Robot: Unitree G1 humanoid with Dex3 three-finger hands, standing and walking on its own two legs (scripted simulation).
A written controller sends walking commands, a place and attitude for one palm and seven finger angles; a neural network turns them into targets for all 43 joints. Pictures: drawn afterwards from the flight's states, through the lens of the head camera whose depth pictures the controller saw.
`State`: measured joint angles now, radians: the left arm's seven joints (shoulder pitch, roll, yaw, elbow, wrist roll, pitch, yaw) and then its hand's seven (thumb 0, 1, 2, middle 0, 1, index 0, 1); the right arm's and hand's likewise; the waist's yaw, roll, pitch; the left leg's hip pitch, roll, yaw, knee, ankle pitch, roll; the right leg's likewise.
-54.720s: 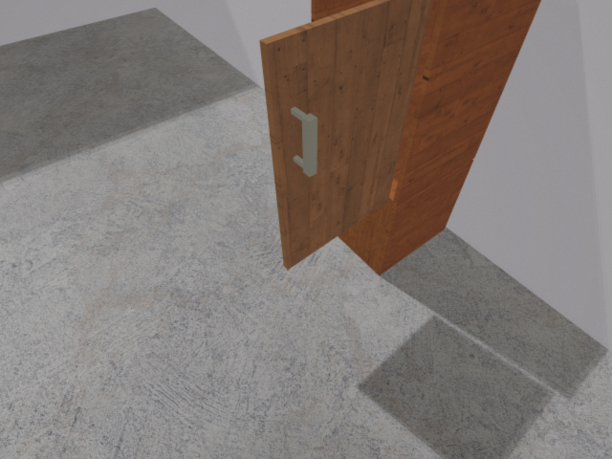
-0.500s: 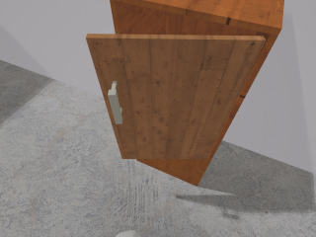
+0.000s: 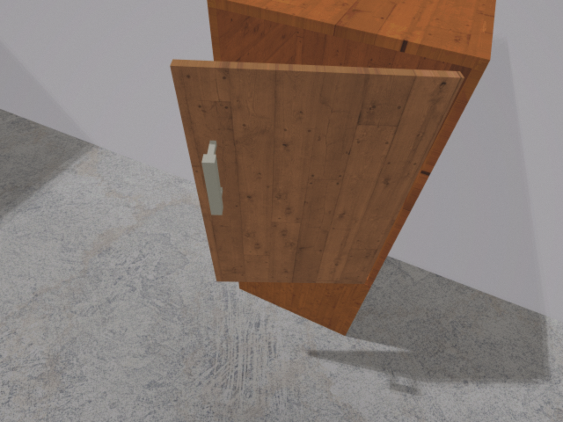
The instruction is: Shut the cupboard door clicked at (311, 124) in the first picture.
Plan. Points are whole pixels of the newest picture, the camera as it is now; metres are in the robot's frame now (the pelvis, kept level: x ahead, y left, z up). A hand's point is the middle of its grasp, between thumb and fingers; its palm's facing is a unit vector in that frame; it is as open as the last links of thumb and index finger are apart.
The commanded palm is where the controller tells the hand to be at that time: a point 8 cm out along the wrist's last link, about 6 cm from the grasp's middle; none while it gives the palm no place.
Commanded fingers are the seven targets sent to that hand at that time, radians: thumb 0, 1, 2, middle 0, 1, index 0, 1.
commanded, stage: come to a stop and stand still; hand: left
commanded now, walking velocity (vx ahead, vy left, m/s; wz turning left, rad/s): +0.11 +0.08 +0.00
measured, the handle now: (214, 178) +0.47 +0.15 +0.06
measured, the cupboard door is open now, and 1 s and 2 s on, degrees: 25 25 25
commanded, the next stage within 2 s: look again from close up in 0.62 s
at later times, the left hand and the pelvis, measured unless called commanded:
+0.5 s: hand out of the picture +0.00 +0.13 -0.18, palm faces +0.05 -0.99 -0.14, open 7.4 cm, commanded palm none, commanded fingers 0.00 0.90 0.90 -0.20 -0.30 -0.20 -0.30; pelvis +0.02 -0.02 +0.00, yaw +1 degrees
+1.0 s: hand out of the picture +0.03 +0.16 -0.18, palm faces +0.03 -0.97 -0.23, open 7.4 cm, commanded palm none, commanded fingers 0.00 0.90 0.90 -0.20 -0.30 -0.20 -0.30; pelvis +0.02 -0.02 -0.01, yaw +0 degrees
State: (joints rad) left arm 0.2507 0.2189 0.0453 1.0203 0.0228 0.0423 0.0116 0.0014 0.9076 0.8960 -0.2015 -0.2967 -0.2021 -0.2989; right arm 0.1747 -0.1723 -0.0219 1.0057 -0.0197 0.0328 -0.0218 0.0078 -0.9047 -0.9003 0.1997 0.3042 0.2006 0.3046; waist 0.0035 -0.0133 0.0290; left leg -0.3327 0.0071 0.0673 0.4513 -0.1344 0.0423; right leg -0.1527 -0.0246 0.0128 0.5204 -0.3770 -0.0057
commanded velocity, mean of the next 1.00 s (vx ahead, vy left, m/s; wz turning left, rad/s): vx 0.01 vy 0.02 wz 0.00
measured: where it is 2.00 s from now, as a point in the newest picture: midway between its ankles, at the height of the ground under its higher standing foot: outside the picture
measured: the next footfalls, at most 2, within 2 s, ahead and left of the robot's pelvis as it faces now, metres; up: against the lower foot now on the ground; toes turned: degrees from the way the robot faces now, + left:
right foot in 0.02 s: +0.02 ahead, -0.13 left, +0.00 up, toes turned -1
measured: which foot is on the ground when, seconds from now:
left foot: down 0.00-1.00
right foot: up 0.00-0.00, down 0.02-1.00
